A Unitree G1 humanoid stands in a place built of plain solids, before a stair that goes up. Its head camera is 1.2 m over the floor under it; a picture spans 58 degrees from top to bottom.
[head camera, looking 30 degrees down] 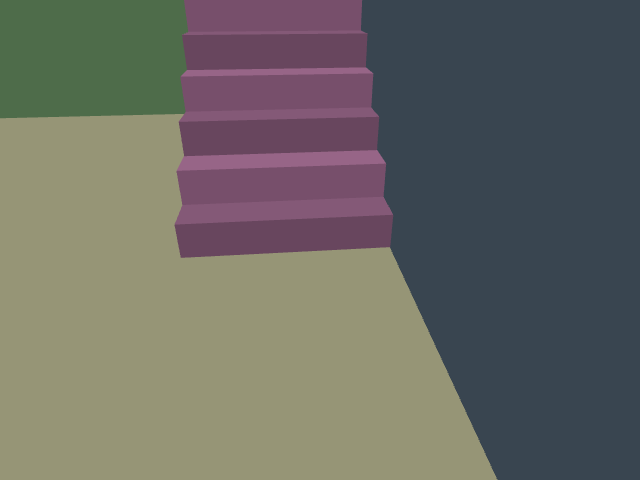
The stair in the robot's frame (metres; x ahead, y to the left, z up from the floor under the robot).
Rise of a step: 0.19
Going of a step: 0.23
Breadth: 1.11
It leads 6 degrees to the left of straight ahead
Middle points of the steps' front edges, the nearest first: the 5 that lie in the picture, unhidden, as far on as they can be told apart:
1.95 0.17 0.20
2.17 0.19 0.39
2.40 0.22 0.59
2.62 0.24 0.78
2.85 0.26 0.97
